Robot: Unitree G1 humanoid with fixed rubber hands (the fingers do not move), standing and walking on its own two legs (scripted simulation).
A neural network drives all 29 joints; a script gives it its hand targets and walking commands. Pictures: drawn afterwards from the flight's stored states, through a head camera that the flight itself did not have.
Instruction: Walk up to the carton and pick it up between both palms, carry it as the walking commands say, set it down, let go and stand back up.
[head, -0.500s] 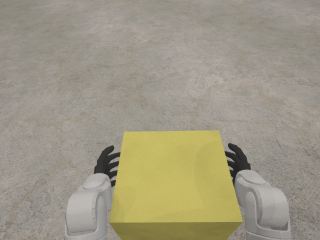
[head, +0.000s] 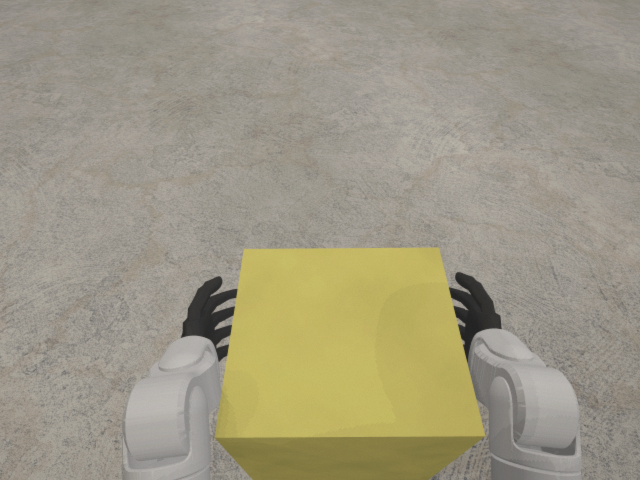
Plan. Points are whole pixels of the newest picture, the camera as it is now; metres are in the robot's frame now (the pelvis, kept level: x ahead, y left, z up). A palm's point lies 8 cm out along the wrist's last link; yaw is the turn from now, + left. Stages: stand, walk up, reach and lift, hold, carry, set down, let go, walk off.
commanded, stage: carry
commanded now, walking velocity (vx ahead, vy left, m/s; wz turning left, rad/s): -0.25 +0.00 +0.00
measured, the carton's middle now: (340, 379) +0.26 +0.01 +0.02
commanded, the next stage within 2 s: none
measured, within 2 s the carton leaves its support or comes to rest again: neither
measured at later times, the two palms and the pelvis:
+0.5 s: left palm out of the picture +0.10 +0.16 +0.08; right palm out of the picture +0.10 -0.15 +0.08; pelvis -0.16 +0.00 +0.00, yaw +0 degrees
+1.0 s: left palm out of the picture +0.06 +0.16 +0.08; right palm out of the picture +0.06 -0.15 +0.08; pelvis -0.20 +0.01 -0.01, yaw +0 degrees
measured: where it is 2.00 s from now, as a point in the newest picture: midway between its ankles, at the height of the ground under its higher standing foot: outside the picture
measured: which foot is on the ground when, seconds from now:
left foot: down 0.00-0.14, up 0.16-0.44, down 0.46-1.00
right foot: up 0.00-0.12, down 0.14-1.00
